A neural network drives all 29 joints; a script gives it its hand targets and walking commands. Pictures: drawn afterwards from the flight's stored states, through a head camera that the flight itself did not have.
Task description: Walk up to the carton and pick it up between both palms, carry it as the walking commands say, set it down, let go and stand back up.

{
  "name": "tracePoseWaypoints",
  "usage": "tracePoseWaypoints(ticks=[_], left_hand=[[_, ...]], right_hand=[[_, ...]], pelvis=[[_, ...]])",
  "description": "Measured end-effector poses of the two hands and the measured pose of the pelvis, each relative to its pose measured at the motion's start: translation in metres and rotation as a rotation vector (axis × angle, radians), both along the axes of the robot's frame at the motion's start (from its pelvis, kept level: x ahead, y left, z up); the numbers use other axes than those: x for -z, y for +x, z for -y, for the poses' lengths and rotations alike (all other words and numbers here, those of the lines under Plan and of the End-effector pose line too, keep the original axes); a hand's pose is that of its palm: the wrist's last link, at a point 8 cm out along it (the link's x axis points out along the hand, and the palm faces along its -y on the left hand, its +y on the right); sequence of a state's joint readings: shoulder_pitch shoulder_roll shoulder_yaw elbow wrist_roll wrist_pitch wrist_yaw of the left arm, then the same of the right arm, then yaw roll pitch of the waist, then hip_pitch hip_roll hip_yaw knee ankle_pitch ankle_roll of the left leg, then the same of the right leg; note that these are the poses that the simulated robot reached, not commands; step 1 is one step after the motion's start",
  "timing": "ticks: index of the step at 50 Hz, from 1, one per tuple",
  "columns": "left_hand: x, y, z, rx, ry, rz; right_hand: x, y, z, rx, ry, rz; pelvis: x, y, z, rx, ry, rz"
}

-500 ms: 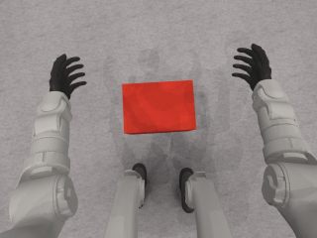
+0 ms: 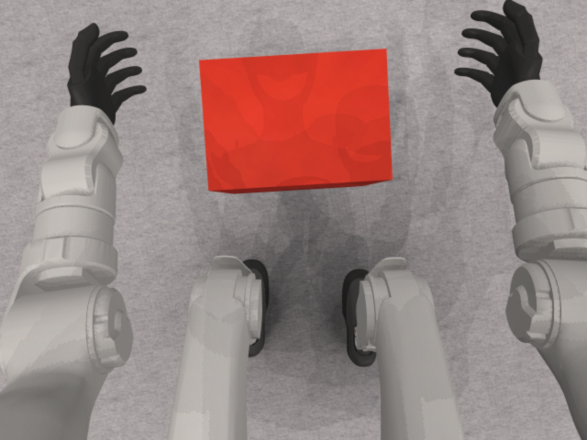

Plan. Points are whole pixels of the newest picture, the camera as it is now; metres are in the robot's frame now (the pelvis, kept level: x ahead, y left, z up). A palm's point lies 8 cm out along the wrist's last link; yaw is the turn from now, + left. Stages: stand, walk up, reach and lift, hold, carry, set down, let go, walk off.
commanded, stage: reach and lift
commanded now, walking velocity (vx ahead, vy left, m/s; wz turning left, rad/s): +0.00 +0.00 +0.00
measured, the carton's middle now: (295, 134) +0.50 +0.02 -0.37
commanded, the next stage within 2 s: none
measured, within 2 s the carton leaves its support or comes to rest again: neither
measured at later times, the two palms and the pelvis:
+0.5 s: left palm (156, 137) +0.48 +0.24 -0.28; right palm (447, 119) +0.51 -0.21 -0.27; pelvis -0.01 +0.00 -0.10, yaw +0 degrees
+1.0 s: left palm (163, 140) +0.48 +0.24 -0.30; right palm (435, 125) +0.51 -0.20 -0.30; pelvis -0.02 +0.00 -0.12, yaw +0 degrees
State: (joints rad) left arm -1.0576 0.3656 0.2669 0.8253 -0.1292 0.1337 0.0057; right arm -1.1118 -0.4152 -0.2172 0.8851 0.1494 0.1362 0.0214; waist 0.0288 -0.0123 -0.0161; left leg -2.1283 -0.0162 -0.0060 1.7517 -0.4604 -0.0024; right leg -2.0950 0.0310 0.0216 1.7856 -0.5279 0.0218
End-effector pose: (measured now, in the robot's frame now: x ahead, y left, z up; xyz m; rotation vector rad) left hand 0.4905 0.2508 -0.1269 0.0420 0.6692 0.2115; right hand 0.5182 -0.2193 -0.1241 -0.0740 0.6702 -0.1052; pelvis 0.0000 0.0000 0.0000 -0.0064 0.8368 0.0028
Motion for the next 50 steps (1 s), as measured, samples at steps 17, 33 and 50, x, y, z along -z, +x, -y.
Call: tracePoseWaypoints(ticks=[17,33,50], left_hand=[[0.105,-0.006,0.006,-0.012,-0.001,-0.038],[0.179,-0.013,0.007,-0.025,0.018,-0.101],[0.175,-0.011,0.014,-0.028,-0.004,-0.085]], right_hand=[[0.105,-0.005,-0.007,0.002,-0.011,-0.033],[0.183,-0.013,-0.016,0.011,-0.006,-0.077],[0.176,-0.012,-0.017,0.003,-0.025,-0.076]], pelvis=[[0.076,-0.009,0.003,0.0,0.003,0.082],[0.123,-0.014,0.004,0.01,0.008,0.195],[0.125,-0.017,0.004,0.009,0.003,0.214]])
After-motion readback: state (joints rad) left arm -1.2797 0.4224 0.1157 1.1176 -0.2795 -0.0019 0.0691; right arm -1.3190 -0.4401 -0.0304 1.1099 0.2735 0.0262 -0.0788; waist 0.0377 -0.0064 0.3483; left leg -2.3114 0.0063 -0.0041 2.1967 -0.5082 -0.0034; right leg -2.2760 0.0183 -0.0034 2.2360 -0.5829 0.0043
